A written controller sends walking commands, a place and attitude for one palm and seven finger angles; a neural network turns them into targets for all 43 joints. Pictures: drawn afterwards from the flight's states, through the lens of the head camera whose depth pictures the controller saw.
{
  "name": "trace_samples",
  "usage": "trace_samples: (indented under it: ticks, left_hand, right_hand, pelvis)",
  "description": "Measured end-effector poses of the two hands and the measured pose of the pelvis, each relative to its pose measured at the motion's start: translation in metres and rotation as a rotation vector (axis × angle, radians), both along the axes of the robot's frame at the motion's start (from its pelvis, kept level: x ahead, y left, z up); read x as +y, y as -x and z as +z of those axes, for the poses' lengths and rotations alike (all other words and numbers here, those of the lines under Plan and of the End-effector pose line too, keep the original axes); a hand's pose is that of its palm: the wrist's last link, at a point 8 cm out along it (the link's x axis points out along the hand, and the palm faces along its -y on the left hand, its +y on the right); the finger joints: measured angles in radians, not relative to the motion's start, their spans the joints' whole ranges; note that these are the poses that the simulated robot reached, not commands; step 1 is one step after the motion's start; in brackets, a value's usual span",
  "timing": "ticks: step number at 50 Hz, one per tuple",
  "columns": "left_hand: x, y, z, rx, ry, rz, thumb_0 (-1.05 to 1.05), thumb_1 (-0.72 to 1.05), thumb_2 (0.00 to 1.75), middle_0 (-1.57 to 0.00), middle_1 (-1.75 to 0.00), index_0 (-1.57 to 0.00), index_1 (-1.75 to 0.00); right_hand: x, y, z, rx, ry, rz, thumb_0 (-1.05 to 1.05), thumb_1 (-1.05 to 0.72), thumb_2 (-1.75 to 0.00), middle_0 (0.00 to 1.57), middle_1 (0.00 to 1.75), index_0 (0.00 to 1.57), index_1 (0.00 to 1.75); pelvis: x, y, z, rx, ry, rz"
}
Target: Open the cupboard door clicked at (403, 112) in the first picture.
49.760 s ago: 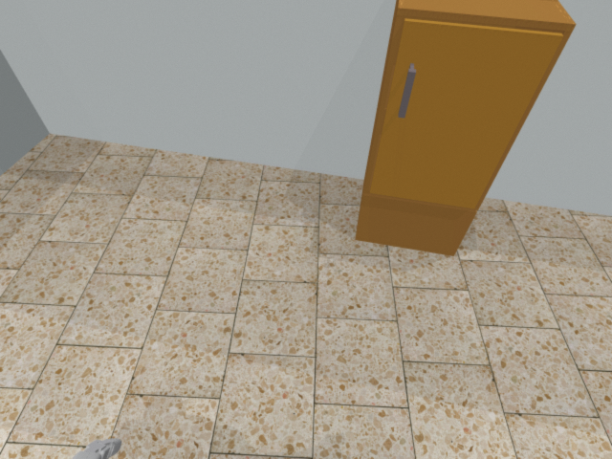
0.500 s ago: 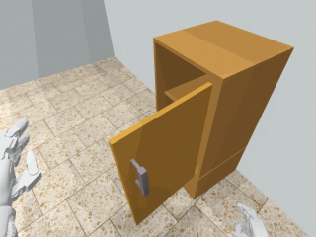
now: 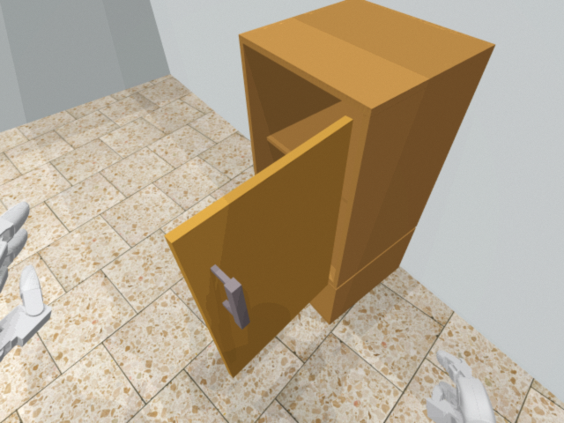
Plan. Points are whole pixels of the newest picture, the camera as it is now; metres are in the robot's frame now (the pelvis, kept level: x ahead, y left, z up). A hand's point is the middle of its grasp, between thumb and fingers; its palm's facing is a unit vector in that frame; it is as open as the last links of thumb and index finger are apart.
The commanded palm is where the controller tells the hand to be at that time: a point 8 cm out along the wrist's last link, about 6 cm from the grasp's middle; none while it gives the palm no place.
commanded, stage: step back with the hand held close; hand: left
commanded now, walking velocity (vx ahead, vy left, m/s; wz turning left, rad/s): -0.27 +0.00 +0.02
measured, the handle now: (230, 297) +0.32 +0.11 -0.04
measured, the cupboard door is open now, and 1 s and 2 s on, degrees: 97 97 97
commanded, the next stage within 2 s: stop stepping back and stand still in 0.98 s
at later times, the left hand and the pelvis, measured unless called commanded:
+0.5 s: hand out of the picture +0.12 +0.30 +0.16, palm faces +0.47 -0.73 -0.50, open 7.4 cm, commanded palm +0.05 +0.33 +0.18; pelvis -0.07 +0.02 -0.01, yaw +3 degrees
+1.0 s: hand out of the picture +0.06 +0.30 +0.16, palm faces +0.40 -0.80 -0.44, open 7.4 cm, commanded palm -0.01 +0.33 +0.18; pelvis -0.15 +0.03 +0.00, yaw +0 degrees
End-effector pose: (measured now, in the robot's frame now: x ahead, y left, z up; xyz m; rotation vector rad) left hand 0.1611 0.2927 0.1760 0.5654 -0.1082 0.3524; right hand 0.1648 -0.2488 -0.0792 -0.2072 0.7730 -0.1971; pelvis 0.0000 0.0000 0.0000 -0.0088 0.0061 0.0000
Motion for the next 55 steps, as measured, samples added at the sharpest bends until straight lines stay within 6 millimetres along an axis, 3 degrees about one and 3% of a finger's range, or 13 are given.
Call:
trace_samples:
  ticks: [15,22,27,33,40,46,55]
  left_hand:
    - [0.027,0.049,0.003,-0.097,-0.031,0.000,0.01,0.89,0.90,-0.21,-0.31,-0.22,-0.30]
    - [0.042,0.078,0.007,-0.132,-0.079,0.063,0.01,0.89,0.90,-0.21,-0.31,-0.22,-0.30]
    - [0.034,0.093,-0.002,-0.110,-0.036,0.054,0.01,0.89,0.90,-0.21,-0.31,-0.21,-0.30]
    - [0.023,0.109,-0.002,-0.129,-0.024,0.009,0.01,0.89,0.90,-0.21,-0.31,-0.22,-0.30]
    - [0.039,0.122,-0.001,-0.201,-0.029,-0.009,0.01,0.89,0.90,-0.21,-0.31,-0.22,-0.30]
    - [0.055,0.135,0.002,-0.168,-0.039,-0.008,0.01,0.89,0.90,-0.21,-0.31,-0.22,-0.30]
    - [0.026,0.161,0.004,-0.174,0.031,-0.108,0.01,0.89,0.90,-0.21,-0.31,-0.21,-0.30]
  right_hand:
    - [0.028,0.050,0.004,-0.004,0.047,0.026,0.01,-0.90,-0.90,0.20,0.30,0.20,0.30]
    - [0.048,0.059,-0.007,0.005,0.019,0.093,0.01,-0.90,-0.90,0.20,0.30,0.20,0.30]
    - [0.054,0.061,-0.007,-0.016,0.001,0.130,0.01,-0.90,-0.90,0.21,0.30,0.21,0.30]
    - [0.048,0.070,-0.001,-0.046,0.015,0.131,0.01,-0.90,-0.90,0.21,0.30,0.21,0.30]
    - [0.038,0.101,0.003,0.009,0.089,0.080,0.01,-0.90,-0.90,0.21,0.30,0.21,0.30]
    - [0.051,0.131,0.011,0.004,0.085,0.076,0.01,-0.90,-0.90,0.20,0.30,0.20,0.30]
    - [0.061,0.179,0.015,-0.015,0.035,0.100,0.01,-0.90,-0.90,0.21,0.30,0.21,0.30]
  pelvis:
    - [0.022,0.043,-0.006,-0.003,0.021,0.020]
    - [0.023,0.059,-0.010,0.019,0.014,0.056]
    - [0.020,0.078,-0.011,0.009,0.023,0.047]
    - [0.017,0.096,-0.013,0.009,0.032,0.056]
    - [0.028,0.111,-0.015,0.015,0.039,0.069]
    - [0.034,0.134,-0.006,0.032,0.063,0.038]
    - [0.023,0.180,0.000,0.078,0.073,-0.020]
